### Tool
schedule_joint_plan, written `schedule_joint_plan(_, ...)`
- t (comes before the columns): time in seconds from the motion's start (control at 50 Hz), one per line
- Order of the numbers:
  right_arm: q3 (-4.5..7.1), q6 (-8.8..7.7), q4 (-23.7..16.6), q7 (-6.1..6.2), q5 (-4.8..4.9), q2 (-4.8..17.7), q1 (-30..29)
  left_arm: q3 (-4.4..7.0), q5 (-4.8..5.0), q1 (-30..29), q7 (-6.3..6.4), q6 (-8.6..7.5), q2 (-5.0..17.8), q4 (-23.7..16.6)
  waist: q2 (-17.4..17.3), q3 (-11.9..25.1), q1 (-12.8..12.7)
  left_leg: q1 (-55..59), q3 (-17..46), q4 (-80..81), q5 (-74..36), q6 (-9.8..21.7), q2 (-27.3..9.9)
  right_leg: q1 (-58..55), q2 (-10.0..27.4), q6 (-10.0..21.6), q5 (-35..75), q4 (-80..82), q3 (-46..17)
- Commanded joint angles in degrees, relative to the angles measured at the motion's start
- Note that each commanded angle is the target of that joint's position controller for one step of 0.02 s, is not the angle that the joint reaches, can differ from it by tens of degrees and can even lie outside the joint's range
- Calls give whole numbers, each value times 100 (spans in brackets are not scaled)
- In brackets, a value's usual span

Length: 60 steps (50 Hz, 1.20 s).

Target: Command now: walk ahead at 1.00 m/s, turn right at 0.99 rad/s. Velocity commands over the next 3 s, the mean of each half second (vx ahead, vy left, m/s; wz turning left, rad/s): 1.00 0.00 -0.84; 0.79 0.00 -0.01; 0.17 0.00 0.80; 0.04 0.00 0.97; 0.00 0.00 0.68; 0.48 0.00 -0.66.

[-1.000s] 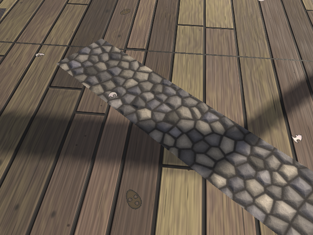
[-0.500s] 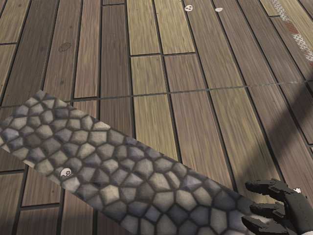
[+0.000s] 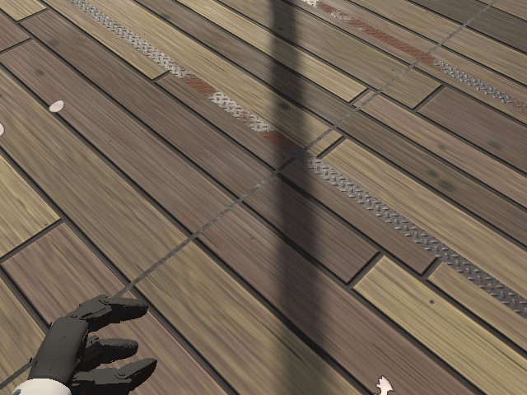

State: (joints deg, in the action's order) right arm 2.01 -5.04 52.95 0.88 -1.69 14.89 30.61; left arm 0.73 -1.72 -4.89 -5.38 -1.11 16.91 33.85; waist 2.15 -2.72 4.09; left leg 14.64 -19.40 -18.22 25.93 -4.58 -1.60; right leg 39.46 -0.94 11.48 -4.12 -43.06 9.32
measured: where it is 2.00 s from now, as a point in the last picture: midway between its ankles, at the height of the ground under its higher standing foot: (329, 181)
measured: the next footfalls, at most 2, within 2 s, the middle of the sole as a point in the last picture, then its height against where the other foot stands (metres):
right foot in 0.04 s outside the picture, level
left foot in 0.44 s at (234, 316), level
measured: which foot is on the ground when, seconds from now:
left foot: down 0.00-0.04, up 0.06-0.42, down 0.44-0.88, up 0.90-1.00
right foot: up 0.00-0.02, down 0.04-0.44, up 0.46-0.86, down 0.88-1.00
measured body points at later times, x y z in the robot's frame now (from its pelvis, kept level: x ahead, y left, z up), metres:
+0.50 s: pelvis +0.47 -0.01 +0.01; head +0.50 -0.02 +0.45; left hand +0.60 +0.27 -0.11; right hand +0.57 -0.32 -0.07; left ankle +0.62 +0.07 -0.71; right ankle +0.21 -0.01 -0.64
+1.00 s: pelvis +0.85 -0.19 +0.02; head +0.89 -0.22 +0.46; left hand +1.13 -0.06 -0.07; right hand +0.75 -0.44 -0.12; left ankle +0.75 +0.02 -0.59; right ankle +0.90 -0.30 -0.71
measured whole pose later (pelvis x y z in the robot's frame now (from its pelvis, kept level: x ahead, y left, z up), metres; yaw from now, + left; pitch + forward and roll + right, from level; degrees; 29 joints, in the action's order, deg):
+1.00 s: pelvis +0.85 -0.19 +0.02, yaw -23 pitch +3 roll +1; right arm 1.5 -3.7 48.3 0.9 2.0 15.0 21.4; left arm -0.3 -1.3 3.1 -1.0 -4.8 14.1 39.9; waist -0.8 -3.6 3.4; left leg -19.1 5.3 -72.5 28.7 -3.0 -0.1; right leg 27.4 -0.6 3.5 -7.2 -31.9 4.8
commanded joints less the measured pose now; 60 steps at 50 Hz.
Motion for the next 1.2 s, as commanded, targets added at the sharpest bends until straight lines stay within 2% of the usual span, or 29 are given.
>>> schedule_joint_plan(0.02,348,121,-777,84,-38,1560,-1003,454,24,3133,221,-53,934,674,-802,1174,-2007,-2165,498,-3758,-8199,593,-1427,-4261,-604,434,-598,442,-265)
schedule_joint_plan(0.04,353,146,-865,2,-28,1313,-1182,691,227,3094,383,20,1223,778,182,1114,-1850,-3703,531,-5994,-3031,472,-370,-5358,-231,547,-1031,881,-1178)
schedule_joint_plan(0.06,160,52,-1482,-69,-65,641,-624,740,-13,2381,384,103,1914,487,1093,1420,-707,-5945,1109,-7873,382,196,171,-6463,1163,1400,-90,1078,-3972)
schedule_joint_plan(0.08,134,-115,-1829,-76,16,910,-1227,781,-51,2857,459,174,1859,308,260,2173,-1222,-6596,2228,-8017,30,194,165,-6733,1560,1878,-1497,2256,-5350)
schedule_joint_plan(0.12,76,-211,-1880,-74,-25,921,-1679,662,52,2611,556,42,1275,620,-638,466,-686,-6439,2391,-6506,-417,249,-418,-4709,1321,1311,-1599,3022,-4842)
schedule_joint_plan(0.18,31,158,-1714,-73,-283,806,-1387,490,97,2183,590,-226,904,575,-794,-4,-66,-5243,2360,-5412,-99,22,-718,-2658,611,1056,-651,3104,-3682)
schedule_joint_plan(0.24,-73,245,-2144,-153,-185,545,-2365,499,104,2229,521,-362,934,614,-511,-333,-226,-4768,2081,-3877,-1107,-89,-701,-1611,131,898,-440,3381,-3196)
schedule_joint_plan(0.32,-151,196,-2277,-231,2,443,-2975,558,195,2572,427,-419,1003,756,-107,-120,-644,-3835,1917,-2069,-3209,170,-328,-1953,25,448,760,3284,-2941)
schedule_joint_plan(0.38,-77,144,-2254,-214,-32,643,-3042,540,191,2934,483,-429,1002,962,-25,30,-795,-3664,1897,-1341,-3123,428,-136,-3217,358,188,1968,2844,-3028)
schedule_joint_plan(0.42,112,100,-1963,-119,-33,998,-2031,575,88,2927,511,-403,1311,1052,-20,701,-276,-2805,1728,-1286,-1998,614,282,-3965,448,-39,3866,1419,-2890)
schedule_joint_plan(0.44,212,89,-1713,-28,-6,1151,-988,574,27,2660,495,-397,1354,1036,-38,1154,386,-1659,1691,-1282,-1712,692,174,-3521,267,-164,3799,63,-2663)
schedule_joint_plan(0.46,338,81,-1504,98,-108,1531,229,427,-26,2497,503,-456,839,906,-457,1817,891,-296,2773,-1450,-43,809,-743,-2452,7,-252,2441,-1997,-2335)
schedule_joint_plan(0.48,486,69,-1377,17,-275,2145,54,225,276,3398,451,-482,32,677,-2762,2345,29,780,6448,-2,1454,1501,-2209,-509,-935,-565,-2064,-3705,-1804)
schedule_joint_plan(0.5,414,100,-1485,-98,-145,1504,-532,179,90,2937,523,-455,432,792,-1666,1595,38,238,7047,418,2013,1507,-2093,228,-470,-393,-1819,-3925,-1890)
schedule_joint_plan(0.54,302,82,-1372,-173,-106,893,-990,209,-15,1929,427,-405,617,676,-185,568,-6,-1133,5117,363,616,1439,-1592,106,-24,-435,-1071,-3385,-1732)
schedule_joint_plan(0.6,155,-46,-923,-181,-58,528,-705,97,-79,1700,274,-289,260,479,-600,180,-314,-1900,4025,615,-316,1350,-1168,66,154,-502,-1217,-2855,-1829)
schedule_joint_plan(0.68,165,-187,-675,-204,79,718,-481,-23,-112,770,197,-269,231,48,-569,-358,-379,-2197,3015,1292,-1601,1426,-1038,675,255,-658,-531,-1720,-1521)
schedule_joint_plan(0.72,143,-222,-609,-232,140,697,-478,-96,-88,281,127,-307,212,-120,-511,-437,-360,-2453,2291,1542,-2629,1296,-707,122,326,-690,253,-536,-933)
schedule_joint_plan(0.8,144,-253,-301,-233,216,934,-98,-207,-93,-38,95,-419,-13,-120,-440,-480,-287,-2181,1844,1470,-5683,1174,-740,-1349,8,-502,1123,886,-372)
schedule_joint_plan(0.84,178,-187,-203,-151,216,1200,-49,-96,-204,809,234,-484,272,175,-739,209,-681,-1683,1931,94,-7294,991,-730,-2422,-401,-439,791,1172,-436)
schedule_joint_plan(0.86,186,-131,-202,-93,244,1280,-179,-18,-224,1797,317,-514,406,521,-855,713,-1165,-1779,1967,-1108,-7314,850,-639,-3449,-362,-391,1162,1473,-621)
schedule_joint_plan(0.88,178,-107,-456,-30,384,1341,-607,315,196,2466,454,-517,1001,459,-1249,1512,-1772,-2523,2337,-2355,-6321,672,-585,-4876,553,-298,2231,1437,-1534)
schedule_joint_plan(0.9,-28,-91,-728,-20,66,511,-577,350,145,2996,560,-488,1554,715,467,2442,-1449,-3684,2098,-4436,-344,416,290,-6398,1984,-367,5402,592,-2679)
schedule_joint_plan(0.92,-66,-109,-572,-37,294,335,644,270,-166,2851,507,-483,1324,520,1339,3850,-937,-4660,3233,-6324,1359,362,636,-7530,2945,668,6426,517,-4211)
schedule_joint_plan(0.94,60,-61,-678,-29,406,825,416,310,-82,2324,476,-397,1105,315,773,3755,-931,-4915,3169,-6608,1016,234,290,-6821,2796,950,5299,1059,-3860)
schedule_joint_plan(0.98,168,116,-871,88,431,839,-612,185,127,1639,494,-407,445,413,-202,1743,-656,-5379,2484,-6070,232,28,-215,-4774,2109,541,3856,1731,-2585)
schedule_joint_plan(1.02,248,372,-895,119,399,660,-465,168,104,1254,511,-423,281,473,62,1070,-220,-4747,2396,-5971,-158,-65,-447,-3235,1904,375,3148,2364,-1832)
schedule_joint_plan(1.1,268,615,-1344,133,343,368,-917,266,29,699,617,-441,381,599,294,482,50,-4706,2213,-5014,-802,-53,-630,-2144,1781,264,2673,2946,-698)
schedule_joint_plan(1.2,256,594,-1584,-129,239,418,-1530,358,130,597,798,-236,629,687,112,656,-168,-4325,1809,-3127,-2554,238,-502,-2743,1604,77,2235,2651,187)
Over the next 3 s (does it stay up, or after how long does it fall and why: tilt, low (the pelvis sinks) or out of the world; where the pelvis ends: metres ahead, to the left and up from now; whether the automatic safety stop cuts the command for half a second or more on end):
stays up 1.27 -0.17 0.03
